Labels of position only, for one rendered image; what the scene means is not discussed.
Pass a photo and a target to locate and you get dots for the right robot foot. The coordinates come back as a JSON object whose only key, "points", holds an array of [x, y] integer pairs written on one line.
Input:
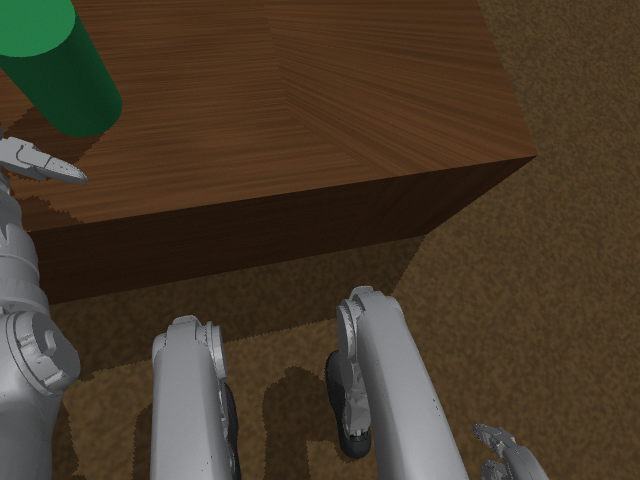
{"points": [[353, 446]]}

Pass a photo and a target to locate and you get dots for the left robot foot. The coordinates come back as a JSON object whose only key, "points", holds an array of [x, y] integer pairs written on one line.
{"points": [[232, 434]]}

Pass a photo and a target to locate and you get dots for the right robot hand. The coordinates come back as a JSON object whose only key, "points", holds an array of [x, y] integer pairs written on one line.
{"points": [[519, 462]]}

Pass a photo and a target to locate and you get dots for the left robot hand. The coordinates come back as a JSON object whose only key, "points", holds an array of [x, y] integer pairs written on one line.
{"points": [[25, 158]]}

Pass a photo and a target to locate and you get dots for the left robot arm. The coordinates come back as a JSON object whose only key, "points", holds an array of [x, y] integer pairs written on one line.
{"points": [[37, 363]]}

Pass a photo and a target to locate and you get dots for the can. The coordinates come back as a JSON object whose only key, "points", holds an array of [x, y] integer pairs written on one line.
{"points": [[46, 51]]}

